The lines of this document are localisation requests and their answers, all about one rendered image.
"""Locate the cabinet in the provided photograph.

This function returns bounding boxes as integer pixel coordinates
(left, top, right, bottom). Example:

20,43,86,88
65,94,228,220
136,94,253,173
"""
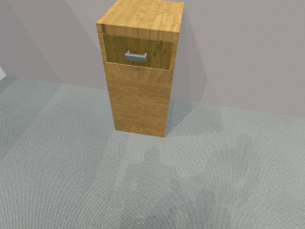
95,0,184,137

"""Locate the handle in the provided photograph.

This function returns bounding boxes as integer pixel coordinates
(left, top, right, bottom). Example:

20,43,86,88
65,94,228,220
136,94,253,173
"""
124,51,147,62

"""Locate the drawer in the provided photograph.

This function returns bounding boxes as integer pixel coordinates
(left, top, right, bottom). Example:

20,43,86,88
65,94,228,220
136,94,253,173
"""
102,33,174,70

